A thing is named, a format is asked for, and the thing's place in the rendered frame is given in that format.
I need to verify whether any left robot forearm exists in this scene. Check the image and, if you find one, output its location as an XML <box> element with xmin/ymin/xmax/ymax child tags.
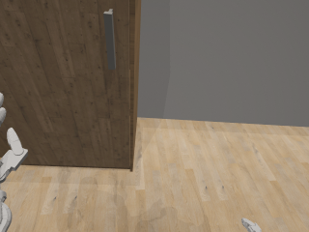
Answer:
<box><xmin>0</xmin><ymin>189</ymin><xmax>13</xmax><ymax>232</ymax></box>

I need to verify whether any robot right hand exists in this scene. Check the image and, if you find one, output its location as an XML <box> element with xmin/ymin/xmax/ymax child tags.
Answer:
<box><xmin>241</xmin><ymin>217</ymin><xmax>262</xmax><ymax>232</ymax></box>

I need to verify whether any handle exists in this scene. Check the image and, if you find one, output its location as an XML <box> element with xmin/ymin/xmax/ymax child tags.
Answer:
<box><xmin>103</xmin><ymin>9</ymin><xmax>116</xmax><ymax>70</ymax></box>

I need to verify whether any robot left hand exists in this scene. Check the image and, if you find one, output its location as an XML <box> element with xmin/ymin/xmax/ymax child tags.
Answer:
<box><xmin>0</xmin><ymin>93</ymin><xmax>28</xmax><ymax>189</ymax></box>

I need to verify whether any wardrobe door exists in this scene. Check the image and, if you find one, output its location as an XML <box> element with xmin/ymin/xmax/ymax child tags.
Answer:
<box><xmin>0</xmin><ymin>131</ymin><xmax>12</xmax><ymax>158</ymax></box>
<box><xmin>0</xmin><ymin>0</ymin><xmax>130</xmax><ymax>168</ymax></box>

